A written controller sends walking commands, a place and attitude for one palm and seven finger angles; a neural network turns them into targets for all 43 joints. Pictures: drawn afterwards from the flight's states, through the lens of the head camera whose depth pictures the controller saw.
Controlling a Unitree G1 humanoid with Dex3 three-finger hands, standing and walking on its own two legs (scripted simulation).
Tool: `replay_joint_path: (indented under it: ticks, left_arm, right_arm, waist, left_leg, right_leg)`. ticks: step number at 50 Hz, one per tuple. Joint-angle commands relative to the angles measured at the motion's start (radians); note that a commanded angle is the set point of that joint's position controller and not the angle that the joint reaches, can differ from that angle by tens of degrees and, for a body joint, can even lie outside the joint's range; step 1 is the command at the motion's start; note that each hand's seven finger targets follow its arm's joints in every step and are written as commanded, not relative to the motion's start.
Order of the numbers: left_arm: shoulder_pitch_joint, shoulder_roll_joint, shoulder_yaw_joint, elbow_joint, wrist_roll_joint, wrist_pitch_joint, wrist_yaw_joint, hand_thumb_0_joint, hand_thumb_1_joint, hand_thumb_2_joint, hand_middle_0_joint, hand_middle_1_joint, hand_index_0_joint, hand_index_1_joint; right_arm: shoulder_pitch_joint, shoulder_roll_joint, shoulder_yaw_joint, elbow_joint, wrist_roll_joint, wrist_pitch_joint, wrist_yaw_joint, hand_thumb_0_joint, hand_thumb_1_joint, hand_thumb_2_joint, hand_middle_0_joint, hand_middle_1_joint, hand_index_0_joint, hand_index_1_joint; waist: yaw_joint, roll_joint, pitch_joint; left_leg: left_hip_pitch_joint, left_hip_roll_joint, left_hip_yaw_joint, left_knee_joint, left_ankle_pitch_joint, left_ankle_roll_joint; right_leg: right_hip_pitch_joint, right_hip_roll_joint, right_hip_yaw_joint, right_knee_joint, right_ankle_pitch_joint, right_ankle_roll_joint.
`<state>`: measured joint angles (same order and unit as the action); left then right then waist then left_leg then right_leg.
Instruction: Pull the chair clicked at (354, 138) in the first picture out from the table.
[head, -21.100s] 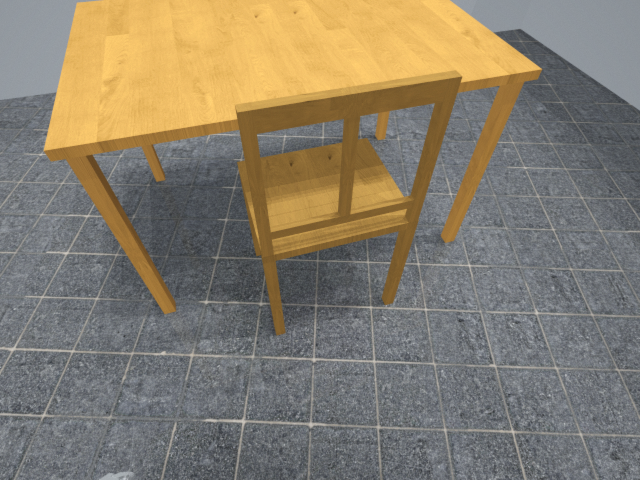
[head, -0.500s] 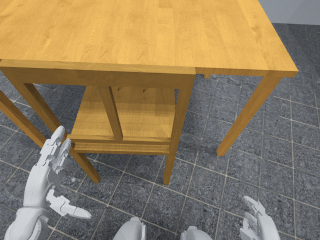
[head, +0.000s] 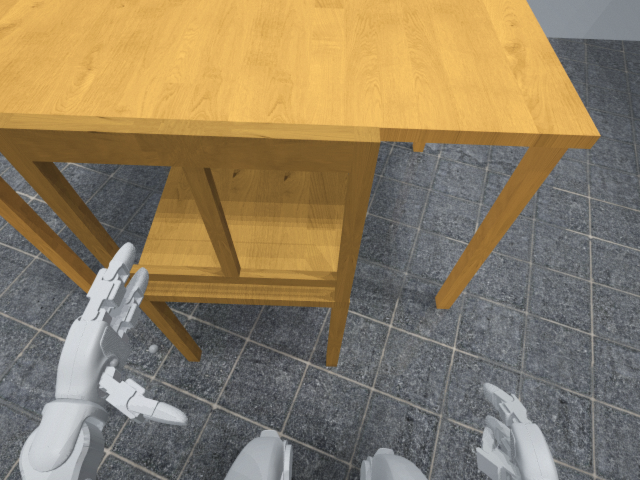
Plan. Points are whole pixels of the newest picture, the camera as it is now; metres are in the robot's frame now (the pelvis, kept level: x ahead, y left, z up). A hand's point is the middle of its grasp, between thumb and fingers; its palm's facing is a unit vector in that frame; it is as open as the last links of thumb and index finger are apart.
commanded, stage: aim the fingers beside a spindle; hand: left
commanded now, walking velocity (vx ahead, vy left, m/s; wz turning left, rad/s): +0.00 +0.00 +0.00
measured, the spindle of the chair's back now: (217, 227) +0.46 +0.18 -0.01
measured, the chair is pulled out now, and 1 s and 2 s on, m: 0.00 0.00 0.00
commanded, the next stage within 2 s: push the fingers through the gap in 1.76 s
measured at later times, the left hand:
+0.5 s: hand (176, 338) +0.28 +0.19 +0.02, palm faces -0.01 -1.00 -0.04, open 16.9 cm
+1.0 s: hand (204, 324) +0.30 +0.16 -0.01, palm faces -0.04 -1.00 -0.01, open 16.9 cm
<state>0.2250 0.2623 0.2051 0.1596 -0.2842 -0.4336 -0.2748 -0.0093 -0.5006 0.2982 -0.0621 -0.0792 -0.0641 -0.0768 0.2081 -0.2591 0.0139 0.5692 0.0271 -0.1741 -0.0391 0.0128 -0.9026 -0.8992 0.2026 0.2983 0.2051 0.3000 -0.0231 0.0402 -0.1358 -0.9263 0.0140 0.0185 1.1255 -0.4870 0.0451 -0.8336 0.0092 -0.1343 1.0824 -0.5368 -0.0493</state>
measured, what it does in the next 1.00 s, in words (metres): stands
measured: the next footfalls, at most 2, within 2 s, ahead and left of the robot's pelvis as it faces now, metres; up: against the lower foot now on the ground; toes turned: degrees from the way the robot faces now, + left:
none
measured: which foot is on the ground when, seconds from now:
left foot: down 0.00-1.00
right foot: down 0.00-1.00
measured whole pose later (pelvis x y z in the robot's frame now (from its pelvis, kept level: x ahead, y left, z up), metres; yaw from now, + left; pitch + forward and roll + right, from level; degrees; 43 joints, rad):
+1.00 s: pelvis -0.01 +0.01 -0.03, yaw -1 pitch +21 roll -3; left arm 0.02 0.20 0.10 0.28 -0.20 -0.47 -0.14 -0.01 -0.50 0.30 -0.06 -0.08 -0.06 -0.08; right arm 0.19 -0.25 0.01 0.57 0.01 -0.08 0.00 0.01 -0.90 -0.90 0.20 0.30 0.20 0.30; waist -0.04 0.03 -0.16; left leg -1.10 0.01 0.04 1.25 -0.53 0.07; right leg -1.01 0.00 -0.11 1.22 -0.57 -0.03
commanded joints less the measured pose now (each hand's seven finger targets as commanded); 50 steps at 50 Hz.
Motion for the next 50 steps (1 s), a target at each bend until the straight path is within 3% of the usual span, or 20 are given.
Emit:
replay_joint_path:
  ticks: [1, 3, 14, 15, 20, 25, 27, 31, 33, 36, 37, 41, 42, 45, 50]
  left_arm:
    - [-0.040, 0.138, 0.074, -0.201, -0.014, -0.060, 0.010, 0.000, -0.500, 0.300, -0.060, -0.080, -0.060, -0.080]
    - [-0.078, 0.133, 0.066, -0.196, -0.014, -0.060, 0.017, 0.000, -0.500, 0.300, -0.060, -0.080, -0.060, -0.080]
    - [-0.071, 0.120, 0.059, -0.184, -0.002, -0.101, 0.039, 0.000, -0.500, 0.300, -0.060, -0.080, -0.060, -0.080]
    - [-0.096, 0.124, 0.055, -0.172, 0.000, -0.101, 0.043, 0.000, -0.500, 0.300, -0.060, -0.080, -0.060, -0.080]
    - [-0.192, 0.129, 0.046, -0.154, 0.005, -0.109, 0.038, 0.000, -0.500, 0.300, -0.060, -0.080, -0.060, -0.080]
    - [-0.154, 0.117, 0.034, -0.157, 0.009, -0.099, 0.044, 0.000, -0.500, 0.300, -0.060, -0.080, -0.060, -0.080]
    - [-0.151, 0.090, 0.011, -0.149, 0.013, -0.089, 0.053, 0.000, -0.500, 0.300, -0.060, -0.080, -0.060, -0.080]
    - [-0.187, 0.100, 0.028, -0.099, 0.023, -0.084, 0.074, 0.000, -0.500, 0.300, -0.060, -0.080, -0.060, -0.080]
    - [-0.206, 0.103, 0.035, -0.106, 0.024, -0.095, 0.080, 0.000, -0.500, 0.300, -0.060, -0.080, -0.060, -0.080]
    - [-0.229, 0.087, 0.001, -0.135, 0.036, -0.111, 0.086, 0.000, -0.500, 0.300, -0.060, -0.080, -0.060, -0.080]
    - [-0.268, 0.066, -0.030, -0.141, 0.039, -0.114, 0.087, 0.000, -0.500, 0.300, -0.060, -0.080, -0.060, -0.080]
    - [-0.290, 0.058, -0.050, -0.124, 0.057, -0.113, 0.104, 0.000, -0.500, 0.300, -0.060, -0.080, -0.060, -0.080]
    - [-0.303, 0.034, -0.075, -0.116, 0.059, -0.108, 0.108, 0.000, -0.500, 0.300, -0.060, -0.080, -0.060, -0.080]
    - [-0.306, 0.065, -0.039, -0.074, 0.071, -0.095, 0.130, 0.000, -0.500, 0.300, -0.060, -0.080, -0.060, -0.080]
    - [-0.328, 0.066, -0.037, -0.110, 0.088, -0.107, 0.168, 0.000, -0.500, 0.300, -0.060, -0.080, -0.060, -0.080]
  right_arm:
    - [-0.014, -0.133, -0.060, -0.141, 0.001, -0.044, -0.008, 0.000, -0.900, -0.900, 0.200, 0.300, 0.200, 0.300]
    - [-0.016, -0.134, -0.060, -0.139, 0.001, -0.039, -0.007, 0.000, -0.900, -0.900, 0.200, 0.300, 0.200, 0.300]
    - [-0.017, -0.131, -0.064, -0.136, -0.004, -0.027, 0.003, 0.000, -0.900, -0.900, 0.200, 0.300, 0.200, 0.300]
    - [-0.017, -0.134, -0.063, -0.131, -0.005, -0.025, 0.002, 0.000, -0.900, -0.900, 0.200, 0.300, 0.200, 0.300]
    - [-0.018, -0.139, -0.061, -0.121, -0.004, -0.022, -0.002, 0.000, -0.900, -0.900, 0.200, 0.300, 0.200, 0.300]
    - [-0.013, -0.138, -0.063, -0.128, -0.004, -0.018, 0.004, 0.000, -0.900, -0.900, 0.200, 0.300, 0.200, 0.300]
    - [-0.012, -0.136, -0.063, -0.132, -0.006, -0.010, 0.008, 0.000, -0.900, -0.900, 0.200, 0.300, 0.200, 0.300]
    - [-0.016, -0.138, -0.060, -0.130, -0.009, 0.007, 0.010, 0.000, -0.900, -0.900, 0.200, 0.300, 0.200, 0.300]
    - [-0.019, -0.135, -0.062, -0.132, -0.010, 0.010, 0.012, 0.000, -0.900, -0.900, 0.200, 0.300, 0.200, 0.300]
    - [-0.019, -0.134, -0.062, -0.134, -0.012, 0.014, 0.016, 0.000, -0.900, -0.900, 0.200, 0.300, 0.200, 0.300]
    - [-0.017, -0.135, -0.060, -0.132, -0.013, 0.015, 0.016, 0.000, -0.900, -0.900, 0.200, 0.300, 0.200, 0.300]
    - [-0.014, -0.141, -0.064, -0.126, -0.015, 0.022, 0.017, 0.000, -0.900, -0.900, 0.200, 0.300, 0.200, 0.300]
    - [-0.011, -0.140, -0.064, -0.127, -0.016, 0.026, 0.018, 0.000, -0.900, -0.900, 0.200, 0.300, 0.200, 0.300]
    - [-0.008, -0.145, -0.063, -0.126, -0.018, 0.042, 0.019, 0.000, -0.900, -0.900, 0.200, 0.300, 0.200, 0.300]
    - [-0.009, -0.140, -0.066, -0.135, -0.021, 0.060, 0.028, 0.000, -0.900, -0.900, 0.200, 0.300, 0.200, 0.300]
  waist:
    - [0.003, 0.016, -0.284]
    - [-0.008, -0.004, -0.269]
    - [-0.001, 0.012, -0.277]
    - [-0.015, -0.020, -0.263]
    - [-0.022, 0.007, -0.281]
    - [-0.003, 0.016, -0.340]
    - [-0.009, -0.005, -0.336]
    - [-0.015, -0.042, -0.292]
    - [-0.006, -0.014, -0.304]
    - [-0.010, 0.027, -0.337]
    - [-0.023, 0.027, -0.331]
    - [-0.023, 0.031, -0.341]
    - [-0.032, 0.009, -0.346]
    - [-0.018, 0.003, -0.343]
    - [-0.003, 0.023, -0.409]
  left_leg:
    - [0.218, 0.005, -0.064, -0.144, 0.301, -0.013]
    - [0.199, 0.004, -0.062, -0.135, 0.281, -0.012]
    - [0.162, 0.004, -0.057, -0.109, 0.263, -0.013]
    - [0.143, 0.006, -0.059, -0.101, 0.253, -0.009]
    - [0.130, 0.006, -0.061, -0.084, 0.216, -0.009]
    - [0.177, 0.009, -0.069, -0.089, 0.285, -0.012]
    - [0.173, 0.010, -0.069, -0.088, 0.289, -0.013]
    - [0.107, 0.007, -0.068, -0.074, 0.234, -0.012]
    - [0.107, 0.005, -0.065, -0.068, 0.228, -0.014]
    - [0.149, 0.010, -0.073, -0.067, 0.252, -0.016]
    - [0.158, 0.011, -0.080, -0.065, 0.254, -0.016]
    - [0.173, 0.017, -0.097, -0.065, 0.238, -0.020]
    - [0.173, 0.017, -0.101, -0.062, 0.239, -0.019]
    - [0.149, 0.015, -0.102, -0.059, 0.243, -0.023]
    - [0.190, 0.019, -0.109, -0.053, 0.295, -0.030]
  right_leg:
    - [0.140, -0.003, 0.102, -0.149, 0.311, 0.028]
    - [0.125, -0.004, 0.105, -0.148, 0.301, 0.032]
    - [0.097, -0.005, 0.113, -0.120, 0.282, 0.028]
    - [0.088, -0.002, 0.117, -0.121, 0.275, 0.031]
    - [0.054, -0.003, 0.126, -0.112, 0.225, 0.029]
    - [0.065, -0.001, 0.108, -0.090, 0.282, 0.024]
    - [0.059, -0.001, 0.103, -0.084, 0.292, 0.028]
    - [0.038, 0.000, 0.108, -0.077, 0.251, 0.028]
    - [0.035, -0.001, 0.113, -0.073, 0.244, 0.025]
    - [0.003, 0.001, 0.103, -0.058, 0.243, 0.021]
    - [-0.019, 0.001, 0.099, -0.054, 0.238, 0.022]
    - [-0.064, 0.003, 0.089, -0.041, 0.198, 0.019]
    - [-0.068, 0.002, 0.085, -0.038, 0.201, 0.021]
    - [-0.069, 0.004, 0.084, -0.026, 0.203, 0.018]
    - [-0.067, 0.004, 0.080, -0.002, 0.230, 0.014]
